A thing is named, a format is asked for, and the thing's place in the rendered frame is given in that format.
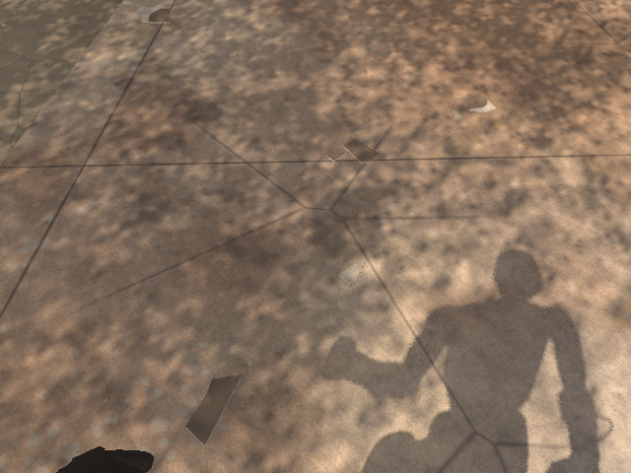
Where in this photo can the robot left hand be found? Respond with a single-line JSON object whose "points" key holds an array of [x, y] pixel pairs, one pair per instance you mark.
{"points": [[99, 460]]}

